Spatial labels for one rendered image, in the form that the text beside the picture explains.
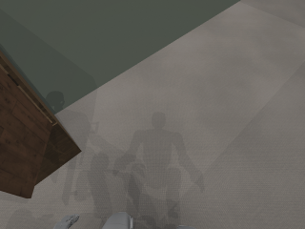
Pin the cupboard door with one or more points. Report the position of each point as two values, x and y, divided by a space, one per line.
24 136

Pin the robot left hand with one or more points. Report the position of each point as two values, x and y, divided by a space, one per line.
67 221

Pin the left robot thigh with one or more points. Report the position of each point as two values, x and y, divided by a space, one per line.
119 221

